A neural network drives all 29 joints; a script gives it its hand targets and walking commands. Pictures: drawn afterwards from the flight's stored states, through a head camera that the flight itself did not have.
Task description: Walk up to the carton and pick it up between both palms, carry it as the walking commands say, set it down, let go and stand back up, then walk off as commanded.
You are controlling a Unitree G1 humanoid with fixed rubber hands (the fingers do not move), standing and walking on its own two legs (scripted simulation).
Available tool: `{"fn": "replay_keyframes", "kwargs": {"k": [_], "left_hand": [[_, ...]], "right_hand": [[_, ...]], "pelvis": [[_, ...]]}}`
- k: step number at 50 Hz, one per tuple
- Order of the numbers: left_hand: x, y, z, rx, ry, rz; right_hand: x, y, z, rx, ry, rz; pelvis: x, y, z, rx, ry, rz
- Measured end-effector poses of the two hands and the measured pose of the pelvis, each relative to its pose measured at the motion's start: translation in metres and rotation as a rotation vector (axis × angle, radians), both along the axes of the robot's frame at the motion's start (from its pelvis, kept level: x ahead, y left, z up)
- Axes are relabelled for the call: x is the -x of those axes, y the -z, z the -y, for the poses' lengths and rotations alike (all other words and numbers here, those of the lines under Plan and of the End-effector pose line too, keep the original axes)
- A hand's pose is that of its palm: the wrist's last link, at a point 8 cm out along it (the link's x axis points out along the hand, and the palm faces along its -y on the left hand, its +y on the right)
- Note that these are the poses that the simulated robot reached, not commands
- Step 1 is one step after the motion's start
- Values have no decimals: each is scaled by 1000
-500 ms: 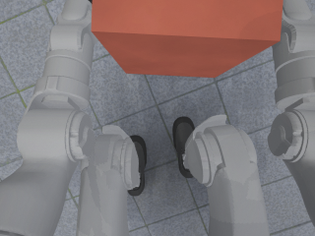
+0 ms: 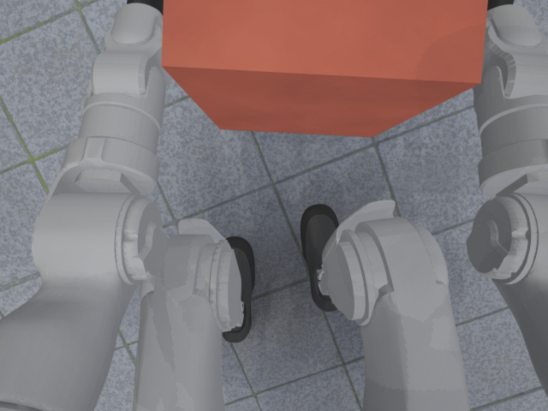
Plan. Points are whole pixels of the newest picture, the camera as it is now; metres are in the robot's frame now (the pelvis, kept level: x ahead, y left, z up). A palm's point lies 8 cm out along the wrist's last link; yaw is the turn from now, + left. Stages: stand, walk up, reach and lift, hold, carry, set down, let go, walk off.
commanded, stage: set down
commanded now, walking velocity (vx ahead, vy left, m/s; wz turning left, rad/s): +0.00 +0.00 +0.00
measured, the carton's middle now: (310, 2) +0.57 -0.10 -0.20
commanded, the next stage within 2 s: let go in 1.84 s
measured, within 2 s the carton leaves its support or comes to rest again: rests again in 0.12 s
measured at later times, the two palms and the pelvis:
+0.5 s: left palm (133, 26) +0.56 +0.11 -0.17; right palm (491, 20) +0.51 -0.29 -0.16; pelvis +0.00 +0.00 +0.00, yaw +0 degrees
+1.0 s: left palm out of the picture +0.58 +0.12 -0.04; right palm out of the picture +0.52 -0.31 -0.05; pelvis +0.00 +0.00 +0.07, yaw -1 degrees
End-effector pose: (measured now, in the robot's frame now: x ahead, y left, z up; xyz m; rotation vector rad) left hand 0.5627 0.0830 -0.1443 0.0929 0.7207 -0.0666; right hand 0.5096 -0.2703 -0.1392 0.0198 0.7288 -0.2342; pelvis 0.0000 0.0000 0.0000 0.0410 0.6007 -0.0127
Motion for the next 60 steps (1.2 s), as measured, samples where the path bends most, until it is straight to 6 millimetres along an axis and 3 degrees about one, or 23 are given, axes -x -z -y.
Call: {"fn": "replay_keyframes", "kwargs": {"k": [11, 16, 25, 32, 35, 40, 47, 60], "left_hand": [[8, 17, -8, -20, -8, -23], [8, 23, -22, -44, -31, -24], [4, 24, -30, -43, -33, 3], [-1, 10, -28, -13, -36, 83], [-2, 1, -27, -14, -50, 61], [-12, -43, -28, -13, -72, 101], [-16, -89, -33, -39, -67, 97], [-19, -154, -39, -18, -67, 93]], "right_hand": [[0, 22, -2, -34, 88, 3], [-1, 23, 8, -8, 113, 11], [3, 25, 24, -2, 146, 16], [9, 26, 32, 0, 154, 33], [6, 13, 36, -12, 154, 44], [-7, -31, 39, -22, 141, 106], [-8, -70, 39, -16, 110, 77], [-6, -136, 41, 2, 91, 57]], "pelvis": [[-3, -1, -1, 2, -2, -10], [-4, -2, -2, 6, -6, -11], [-3, -2, -3, 10, -11, -1], [3, -6, -3, 11, -6, 71], [3, -8, -3, 9, 2, 75], [4, -22, -2, 3, 14, 100], [2, -58, -1, -10, 25, 103], [1, -125, -4, -3, 35, 104]]}}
